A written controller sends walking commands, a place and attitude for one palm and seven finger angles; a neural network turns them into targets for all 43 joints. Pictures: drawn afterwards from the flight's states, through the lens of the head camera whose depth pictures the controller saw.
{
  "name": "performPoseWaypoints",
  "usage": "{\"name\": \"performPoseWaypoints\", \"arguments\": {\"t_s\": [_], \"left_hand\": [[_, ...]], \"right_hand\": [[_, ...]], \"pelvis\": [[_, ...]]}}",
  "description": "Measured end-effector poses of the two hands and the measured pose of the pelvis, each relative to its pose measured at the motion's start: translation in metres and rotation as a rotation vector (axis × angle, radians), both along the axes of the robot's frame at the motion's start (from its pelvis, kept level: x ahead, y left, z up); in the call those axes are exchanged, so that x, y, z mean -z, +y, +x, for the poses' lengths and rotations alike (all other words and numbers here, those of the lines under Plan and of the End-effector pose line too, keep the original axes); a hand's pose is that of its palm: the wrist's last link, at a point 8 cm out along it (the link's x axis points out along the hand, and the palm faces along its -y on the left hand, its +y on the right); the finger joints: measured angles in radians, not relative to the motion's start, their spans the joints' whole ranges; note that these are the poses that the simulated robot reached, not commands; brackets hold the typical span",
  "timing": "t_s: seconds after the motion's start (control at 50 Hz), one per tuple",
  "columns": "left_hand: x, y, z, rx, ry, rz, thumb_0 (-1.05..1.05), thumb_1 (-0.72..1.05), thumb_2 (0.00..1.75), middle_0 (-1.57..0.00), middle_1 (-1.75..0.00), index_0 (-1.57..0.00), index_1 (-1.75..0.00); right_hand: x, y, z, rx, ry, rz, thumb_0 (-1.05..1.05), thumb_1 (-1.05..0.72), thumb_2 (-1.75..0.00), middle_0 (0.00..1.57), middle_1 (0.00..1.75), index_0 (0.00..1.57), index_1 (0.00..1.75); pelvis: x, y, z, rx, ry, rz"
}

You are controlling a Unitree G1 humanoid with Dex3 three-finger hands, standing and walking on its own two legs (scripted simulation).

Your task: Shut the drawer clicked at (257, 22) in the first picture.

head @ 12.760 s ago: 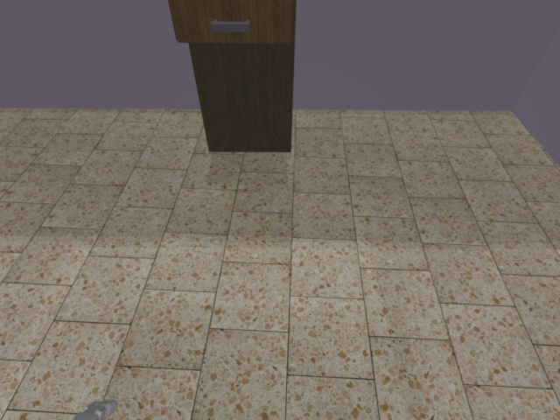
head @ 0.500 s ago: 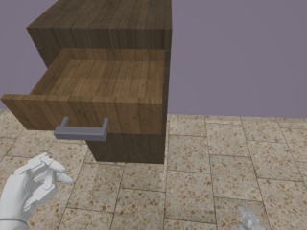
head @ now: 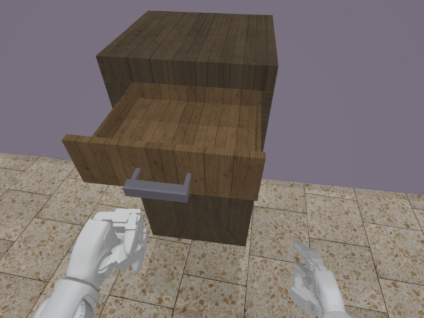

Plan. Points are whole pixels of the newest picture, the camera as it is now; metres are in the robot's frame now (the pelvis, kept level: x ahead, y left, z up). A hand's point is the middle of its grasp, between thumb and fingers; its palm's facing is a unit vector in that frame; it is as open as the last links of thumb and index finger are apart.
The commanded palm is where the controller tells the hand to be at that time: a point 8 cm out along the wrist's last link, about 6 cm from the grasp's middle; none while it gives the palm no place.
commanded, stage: raise the hand and make a fist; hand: left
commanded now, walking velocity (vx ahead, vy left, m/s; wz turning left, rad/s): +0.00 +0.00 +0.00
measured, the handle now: (159, 182) +0.38 +0.16 +0.05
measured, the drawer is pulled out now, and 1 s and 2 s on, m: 0.26 0.26 0.26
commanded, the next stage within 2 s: bring the fist close to the handle in 0.48 s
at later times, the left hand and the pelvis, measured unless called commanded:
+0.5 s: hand (130, 236) +0.19 +0.14 +0.15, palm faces +0.06 -0.99 -0.12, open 3.3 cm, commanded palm +0.16 +0.19 +0.15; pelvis +0.01 -0.05 +0.01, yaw +0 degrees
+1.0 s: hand (144, 231) +0.23 +0.14 +0.10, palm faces -0.03 -1.00 -0.05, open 3.3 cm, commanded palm +0.20 +0.19 +0.11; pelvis +0.01 -0.05 +0.01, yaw +0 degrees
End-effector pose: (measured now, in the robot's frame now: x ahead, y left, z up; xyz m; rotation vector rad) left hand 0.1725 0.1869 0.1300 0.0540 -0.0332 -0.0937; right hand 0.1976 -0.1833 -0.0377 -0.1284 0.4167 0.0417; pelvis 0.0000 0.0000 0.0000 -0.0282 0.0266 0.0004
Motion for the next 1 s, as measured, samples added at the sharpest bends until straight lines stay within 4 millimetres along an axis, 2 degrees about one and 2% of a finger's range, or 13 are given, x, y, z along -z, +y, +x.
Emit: {"name": "performPoseWaypoints", "arguments": {"t_s": [0.08, 0.16, 0.2, 0.28, 0.34, 0.52, 0.66, 0.76, 0.84, 1.0], "left_hand": [[-0.015, 0.001, 0.003, -0.035, -0.043, 0.023, 0.02, 0.89, 0.9, -1.39, -1.58, -1.39, -1.58], [-0.032, 0.0, 0.007, -0.065, -0.104, 0.026, 0.02, 0.89, 0.9, -1.4, -1.59, -1.39, -1.59], [-0.031, -0.002, 0.01, -0.063, -0.086, 0.016, 0.02, 0.89, 0.9, -1.4, -1.59, -1.4, -1.59], [-0.015, -0.009, 0.012, -0.043, 0.02, 0.019, 0.02, 0.89, 0.9, -1.4, -1.59, -1.4, -1.59], [-0.008, -0.007, 0.01, -0.056, 0.064, 0.039, 0.02, 0.89, 0.9, -1.4, -1.6, -1.4, -1.59], [-0.028, 0.005, -0.003, -0.146, -0.069, 0.061, 0.02, 0.89, 0.9, -1.4, -1.6, -1.4, -1.59], [-0.011, 0.004, 0.007, -0.107, 0.025, 0.055, 0.02, 0.89, 0.9, -1.4, -1.6, -1.4, -1.6], [-0.006, 0.01, 0.016, -0.124, 0.009, 0.032, 0.02, 0.89, 0.9, -1.4, -1.6, -1.4, -1.59], [0.0, 0.011, 0.024, -0.117, -0.006, 0.015, 0.02, 0.89, 0.9, -1.4, -1.6, -1.4, -1.6], [0.023, 0.008, 0.037, -0.067, 0.044, -0.003, 0.02, 0.89, 0.9, -1.4, -1.6, -1.4, -1.6]], "right_hand": [[0.005, -0.003, -0.008, -0.009, 0.038, -0.008, 0.01, -0.9, -0.9, 0.2, 0.3, 0.2, 0.3], [0.012, -0.015, -0.017, 0.005, 0.08, -0.014, 0.02, -0.9, -0.9, 0.2, 0.3, 0.2, 0.3], [0.015, -0.024, -0.021, 0.024, 0.103, -0.018, 0.02, -0.9, -0.9, 0.2, 0.3, 0.2, 0.3], [0.018, -0.046, -0.028, 0.071, 0.135, -0.036, 0.02, -0.9, -0.9, 0.2, 0.3, 0.2, 0.3], [0.016, -0.062, -0.03, 0.103, 0.134, -0.049, 0.02, -0.9, -0.9, 0.2, 0.3, 0.2, 0.3], [0.013, -0.096, -0.022, 0.114, 0.075, -0.069, 0.02, -0.9, -0.9, 0.2, 0.3, 0.2, 0.3], [0.012, -0.106, -0.013, 0.118, 0.048, -0.066, 0.02, -0.9, -0.9, 0.2, 0.3, 0.2, 0.3], [0.013, -0.109, -0.013, 0.11, 0.051, -0.078, 0.02, -0.9, -0.9, 0.2, 0.3, 0.2, 0.3], [0.015, -0.11, -0.016, 0.108, 0.068, -0.088, 0.02, -0.9, -0.9, 0.2, 0.3, 0.2, 0.3], [0.02, -0.104, -0.029, 0.136, 0.109, -0.101, 0.02, -0.9, -0.9, 0.2, 0.3, 0.2, 0.3]], "pelvis": [[-0.002, -0.003, -0.002, -0.001, -0.009, 0.005], [-0.004, -0.008, -0.001, -0.002, -0.013, 0.008], [-0.005, -0.011, 0.0, -0.001, -0.015, 0.009], [-0.007, -0.02, 0.001, 0.002, -0.017, 0.016], [-0.008, -0.028, 0.003, 0.005, -0.016, 0.021], [-0.008, -0.05, 0.008, -0.011, -0.022, 0.019], [-0.01, -0.062, 0.007, -0.011, -0.014, 0.023], [-0.01, -0.064, 0.008, -0.013, -0.006, 0.026], [-0.01, -0.062, 0.008, -0.013, 0.004, 0.026], [-0.009, -0.049, 0.008, 0.0, 0.023, 0.026]]}}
